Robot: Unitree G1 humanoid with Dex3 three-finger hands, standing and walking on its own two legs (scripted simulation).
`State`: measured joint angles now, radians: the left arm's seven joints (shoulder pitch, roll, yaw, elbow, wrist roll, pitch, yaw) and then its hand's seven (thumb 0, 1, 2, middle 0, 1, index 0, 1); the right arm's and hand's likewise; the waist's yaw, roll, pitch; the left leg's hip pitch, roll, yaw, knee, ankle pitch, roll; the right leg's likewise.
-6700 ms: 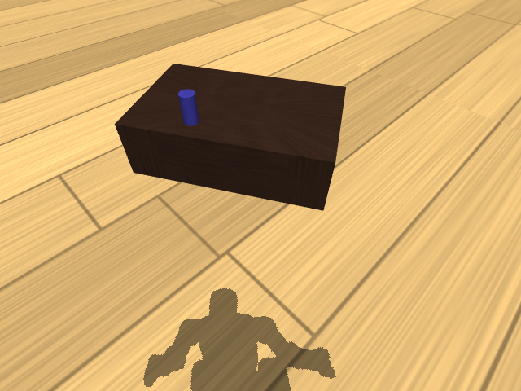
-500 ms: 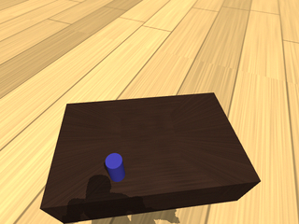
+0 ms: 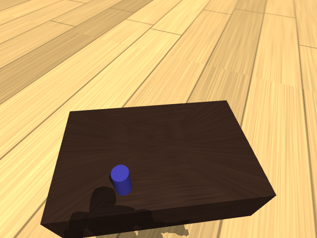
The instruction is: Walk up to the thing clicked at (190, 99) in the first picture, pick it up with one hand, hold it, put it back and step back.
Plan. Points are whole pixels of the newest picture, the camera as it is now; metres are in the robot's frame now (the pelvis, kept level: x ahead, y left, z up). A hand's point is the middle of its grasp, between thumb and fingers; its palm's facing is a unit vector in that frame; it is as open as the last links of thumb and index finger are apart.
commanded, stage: stand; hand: left
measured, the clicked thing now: (122, 180) +0.44 +0.16 -0.37
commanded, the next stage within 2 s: go down in 0.32 s
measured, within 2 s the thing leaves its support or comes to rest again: neither
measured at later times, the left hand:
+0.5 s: hand out of the picture +0.09 +0.25 -0.16, palm faces +0.04 -0.94 -0.33, open 7.8 cm
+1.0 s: hand out of the picture +0.15 +0.27 -0.15, palm faces +0.05 -0.95 -0.32, open 16.6 cm
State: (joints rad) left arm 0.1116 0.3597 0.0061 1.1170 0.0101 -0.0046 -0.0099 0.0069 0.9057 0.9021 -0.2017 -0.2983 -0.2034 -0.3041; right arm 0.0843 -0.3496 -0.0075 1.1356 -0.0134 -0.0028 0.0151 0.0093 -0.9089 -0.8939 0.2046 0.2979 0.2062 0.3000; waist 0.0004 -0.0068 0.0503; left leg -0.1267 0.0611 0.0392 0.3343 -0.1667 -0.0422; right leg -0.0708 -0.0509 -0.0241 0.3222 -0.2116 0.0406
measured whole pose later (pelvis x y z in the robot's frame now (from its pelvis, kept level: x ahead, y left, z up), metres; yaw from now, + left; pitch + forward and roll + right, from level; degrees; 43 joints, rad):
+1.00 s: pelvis +0.00 +0.01 -0.02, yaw +1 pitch +6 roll -1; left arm 0.11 0.33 0.17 0.68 0.07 0.30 -0.07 0.00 -0.39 0.13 -0.07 -0.11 -0.07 -0.11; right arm 0.24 -0.25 -0.02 0.68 0.02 -0.10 -0.05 0.01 -0.90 -0.89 0.21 0.30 0.21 0.30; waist -0.02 0.00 -0.03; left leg -0.44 0.06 0.02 0.64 -0.30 -0.03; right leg -0.36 -0.06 -0.03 0.61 -0.34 0.05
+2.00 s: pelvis -0.01 +0.01 -0.07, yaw +2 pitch +12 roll -3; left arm 0.39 0.37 0.18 0.10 0.01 0.58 -0.10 0.00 -0.59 0.13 -0.07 -0.10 -0.06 -0.12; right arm 0.27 -0.23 0.01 0.57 0.02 -0.22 -0.17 0.02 -0.88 -0.89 0.21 0.30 0.21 0.30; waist -0.03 0.04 -0.16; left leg -0.77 0.07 -0.05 1.04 -0.48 -0.04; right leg -0.65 -0.05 -0.07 0.97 -0.51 0.05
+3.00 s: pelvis -0.02 +0.01 -0.07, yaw +0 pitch +13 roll -3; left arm -0.20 0.52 0.40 0.75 -0.02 0.08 -0.33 -0.01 -0.54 0.09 -0.07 -0.03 -0.04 -0.06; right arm 0.34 -0.25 0.00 0.69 -0.02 -0.22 -0.13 0.02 -0.92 -0.90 0.21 0.30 0.21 0.30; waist -0.05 0.00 -0.09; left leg -0.82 0.09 -0.02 1.02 -0.44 -0.03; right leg -0.72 -0.04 -0.03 0.96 -0.47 0.05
